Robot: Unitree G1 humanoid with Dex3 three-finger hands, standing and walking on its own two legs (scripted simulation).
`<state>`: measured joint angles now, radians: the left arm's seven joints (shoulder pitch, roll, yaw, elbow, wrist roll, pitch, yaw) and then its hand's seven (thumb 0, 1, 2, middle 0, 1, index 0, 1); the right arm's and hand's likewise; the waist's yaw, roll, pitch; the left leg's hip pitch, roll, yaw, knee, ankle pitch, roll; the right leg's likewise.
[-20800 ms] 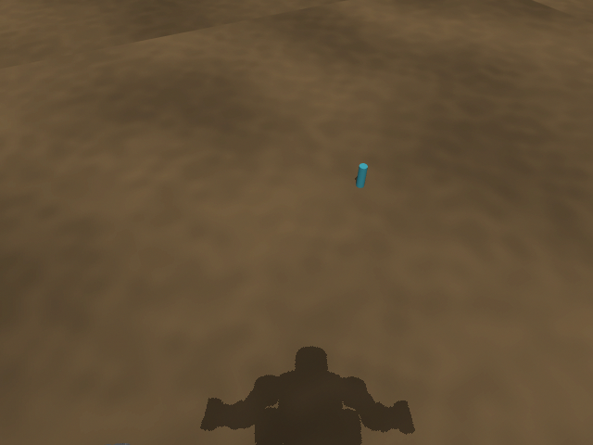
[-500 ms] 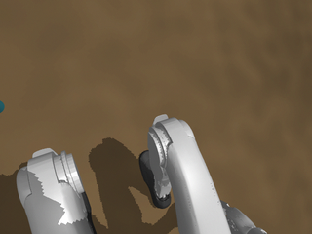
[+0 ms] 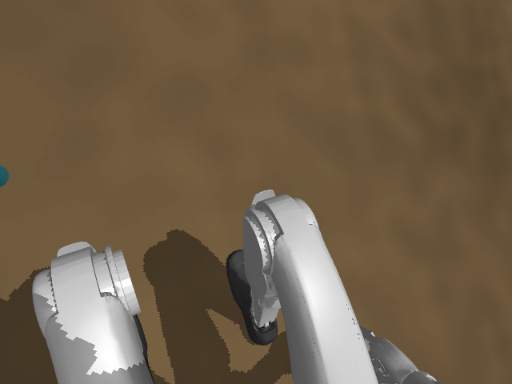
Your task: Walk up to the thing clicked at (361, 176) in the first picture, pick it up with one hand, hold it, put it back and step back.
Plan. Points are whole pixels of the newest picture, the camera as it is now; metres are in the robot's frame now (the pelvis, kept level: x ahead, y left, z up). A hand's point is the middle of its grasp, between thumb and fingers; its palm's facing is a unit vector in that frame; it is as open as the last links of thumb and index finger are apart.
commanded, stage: close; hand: left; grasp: from above
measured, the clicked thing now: out of the picture +0.46 +0.31 -0.24
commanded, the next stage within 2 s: settle in 1.40 s
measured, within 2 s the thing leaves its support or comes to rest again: leaves its support in 1.82 s
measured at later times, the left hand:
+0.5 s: hand out of the picture +0.45 +0.32 -0.20, palm faces -0.45 -0.13 -0.88, open 7.9 cm
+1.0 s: hand out of the picture +0.45 +0.31 -0.20, palm faces -0.44 -0.12 -0.89, open 8.3 cm
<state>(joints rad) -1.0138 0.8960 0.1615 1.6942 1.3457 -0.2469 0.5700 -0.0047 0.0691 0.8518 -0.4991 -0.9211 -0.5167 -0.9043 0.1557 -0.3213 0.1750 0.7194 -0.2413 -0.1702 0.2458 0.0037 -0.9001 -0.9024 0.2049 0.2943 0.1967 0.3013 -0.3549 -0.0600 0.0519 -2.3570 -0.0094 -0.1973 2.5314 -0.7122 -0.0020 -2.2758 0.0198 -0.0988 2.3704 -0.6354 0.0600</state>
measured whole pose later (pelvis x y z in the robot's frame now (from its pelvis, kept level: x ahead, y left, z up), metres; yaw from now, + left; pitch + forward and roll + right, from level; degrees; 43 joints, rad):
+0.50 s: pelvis +0.00 +0.00 +0.00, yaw +0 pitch +30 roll -12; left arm -1.01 0.91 0.16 1.68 1.33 -0.25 0.53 0.00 0.20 0.72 -0.70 -0.84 -0.70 -0.82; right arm 0.16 -0.33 0.18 0.72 -0.24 -0.17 0.24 0.00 -0.90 -0.90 0.21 0.29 0.20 0.30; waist -0.35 -0.05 0.06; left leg -2.35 -0.01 -0.20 2.53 -0.72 -0.01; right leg -2.28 0.02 -0.10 2.37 -0.64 0.06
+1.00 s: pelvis +0.00 +0.00 +0.00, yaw +0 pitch +29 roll -12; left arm -1.03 0.92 0.14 1.71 1.32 -0.25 0.56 0.00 0.22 0.58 -0.66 -0.69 -0.69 -0.67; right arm 0.16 -0.33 0.20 0.71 -0.24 -0.19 0.25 0.00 -0.90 -0.90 0.20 0.29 0.20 0.30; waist -0.35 -0.06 0.07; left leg -2.35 -0.01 -0.20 2.54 -0.71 -0.01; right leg -2.28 0.02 -0.10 2.37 -0.63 0.06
